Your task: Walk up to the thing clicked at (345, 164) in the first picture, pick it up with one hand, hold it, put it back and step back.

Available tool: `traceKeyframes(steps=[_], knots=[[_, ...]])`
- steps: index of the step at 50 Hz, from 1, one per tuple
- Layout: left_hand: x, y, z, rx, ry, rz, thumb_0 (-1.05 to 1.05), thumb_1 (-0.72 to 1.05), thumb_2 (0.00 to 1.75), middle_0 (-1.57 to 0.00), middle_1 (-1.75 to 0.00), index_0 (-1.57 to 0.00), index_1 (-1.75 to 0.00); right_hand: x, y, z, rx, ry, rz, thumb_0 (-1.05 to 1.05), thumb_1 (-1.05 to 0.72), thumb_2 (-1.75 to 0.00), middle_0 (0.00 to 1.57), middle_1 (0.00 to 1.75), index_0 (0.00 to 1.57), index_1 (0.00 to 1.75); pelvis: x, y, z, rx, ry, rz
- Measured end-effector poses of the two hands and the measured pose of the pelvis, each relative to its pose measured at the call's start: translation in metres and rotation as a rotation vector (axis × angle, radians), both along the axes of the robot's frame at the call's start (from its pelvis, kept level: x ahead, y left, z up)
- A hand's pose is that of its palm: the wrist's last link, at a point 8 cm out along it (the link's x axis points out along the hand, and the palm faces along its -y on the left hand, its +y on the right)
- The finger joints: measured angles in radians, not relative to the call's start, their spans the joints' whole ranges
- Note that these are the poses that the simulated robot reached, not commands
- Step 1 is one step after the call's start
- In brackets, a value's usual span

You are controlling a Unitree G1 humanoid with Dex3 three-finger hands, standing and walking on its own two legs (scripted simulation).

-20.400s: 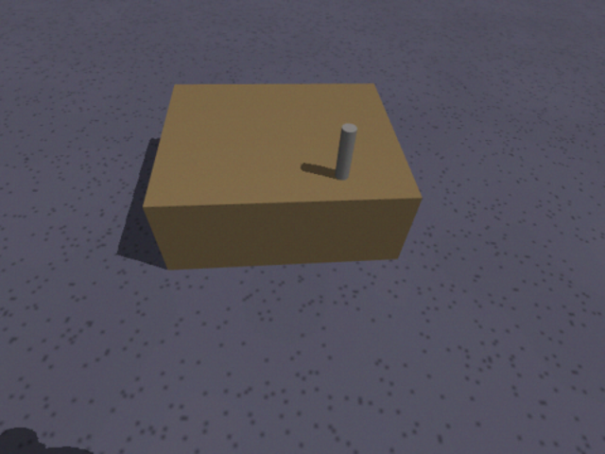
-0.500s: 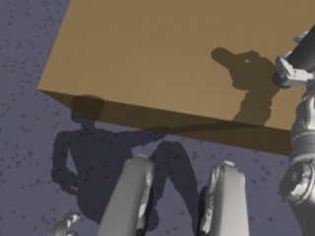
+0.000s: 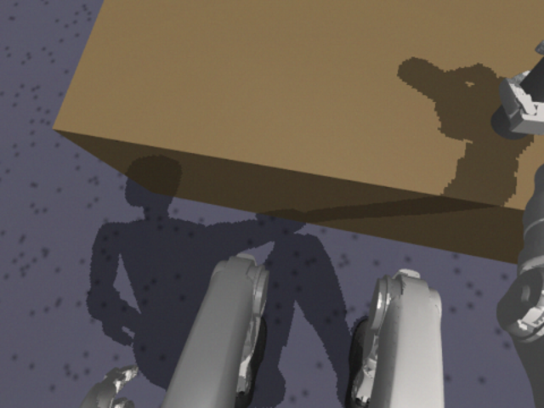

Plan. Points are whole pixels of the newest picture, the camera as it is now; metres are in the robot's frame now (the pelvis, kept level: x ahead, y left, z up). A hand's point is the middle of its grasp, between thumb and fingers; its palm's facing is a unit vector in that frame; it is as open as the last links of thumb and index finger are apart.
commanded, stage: lower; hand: right
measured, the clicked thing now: out of the picture +0.53 -0.28 +0.04
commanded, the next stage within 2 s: loosen in 0.32 s
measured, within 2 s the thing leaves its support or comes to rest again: rests again in 0.04 s
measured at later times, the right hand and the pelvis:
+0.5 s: hand (538, 88) +0.54 -0.27 +0.00, palm faces +0.29 +0.96 -0.01, open 7.8 cm; pelvis +0.00 +0.00 -0.02, yaw +1 degrees
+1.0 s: hand (536, 89) +0.54 -0.28 +0.00, palm faces +0.29 +0.96 -0.02, open 13.5 cm; pelvis +0.00 +0.00 -0.02, yaw +1 degrees
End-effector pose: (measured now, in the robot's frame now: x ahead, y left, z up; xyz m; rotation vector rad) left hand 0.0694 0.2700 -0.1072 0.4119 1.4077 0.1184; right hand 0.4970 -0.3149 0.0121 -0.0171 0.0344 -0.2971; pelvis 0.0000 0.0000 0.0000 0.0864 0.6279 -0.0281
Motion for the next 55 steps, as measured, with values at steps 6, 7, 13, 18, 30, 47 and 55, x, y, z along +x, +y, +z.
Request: traceKeyframes(steps=[6,7,13,18,30,47,55], knots=[[-0.003,0.002,-0.004,0.008,0.01,0.003,0.0,0.9,0.91,-0.2,-0.3,-0.2,-0.3,0.001,-0.001,-0.006,0.001,0.006,0.002,0.02,0.18,-1.16,0.89,1.24,0.85,1.23,0.0,0.0,-0.005,0.0,0.001,0.002],[-0.004,0.003,-0.005,0.009,0.012,0.004,0.0,0.9,0.91,-0.2,-0.3,-0.2,-0.3,0.002,-0.001,-0.007,0.0,0.007,0.003,0.02,0.18,-1.16,0.89,1.24,0.85,1.23,0.0,0.0,-0.006,0.0,0.001,0.002],[-0.004,0.005,-0.007,0.013,0.023,0.005,0.0,0.9,0.91,-0.2,-0.3,-0.2,-0.3,0.004,-0.003,-0.009,0.001,-0.003,-0.002,0.02,0.18,-1.16,0.89,1.24,0.85,1.23,0.002,0.001,-0.008,0.0,0.004,0.005],[-0.002,0.006,-0.009,0.014,0.023,0.0,0.0,0.89,0.91,-0.2,-0.29,-0.2,-0.3,0.004,-0.004,-0.009,0.003,-0.009,0.0,0.02,0.18,-1.16,0.89,1.24,0.85,1.22,0.003,0.002,-0.01,0.001,0.002,0.008],[0.004,0.007,-0.018,0.01,-0.001,-0.019,0.0,0.92,0.89,-0.2,-0.3,-0.21,-0.3,0.003,-0.008,-0.01,0.0,-0.024,-0.001,0.02,0.16,-1.07,0.95,1.12,0.91,1.1,-0.001,0.004,-0.019,0.003,-0.01,0.012],[-0.003,0.005,-0.016,0.017,0.014,-0.009,0.0,0.9,0.91,-0.2,-0.3,-0.21,-0.31,0.005,-0.006,-0.013,0.001,-0.006,0.009,0.0,0.33,-0.33,0.69,0.51,0.68,0.5,-0.001,0.002,-0.02,0.011,-0.012,0.013],[-0.004,0.004,-0.013,0.023,0.02,-0.001,0.0,0.89,0.91,-0.2,-0.3,-0.2,-0.31,0.006,-0.007,-0.014,0.002,-0.008,0.004,-0.01,0.38,-0.2,0.4,0.29,0.4,0.29,0.0,0.0,-0.018,0.015,-0.008,0.013]])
